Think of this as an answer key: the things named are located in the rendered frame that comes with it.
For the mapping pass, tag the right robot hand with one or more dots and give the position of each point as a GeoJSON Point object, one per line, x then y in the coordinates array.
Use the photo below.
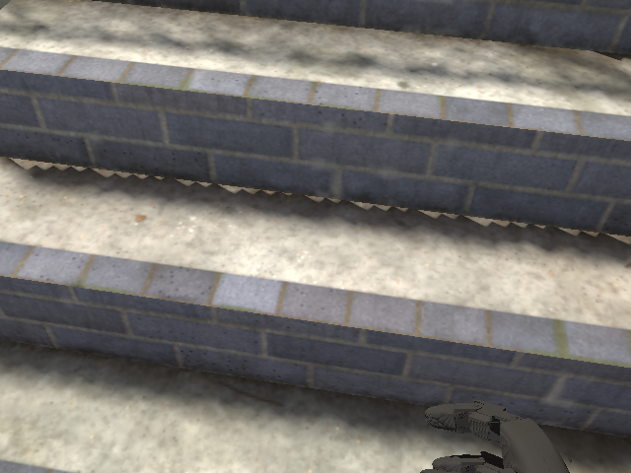
{"type": "Point", "coordinates": [526, 448]}

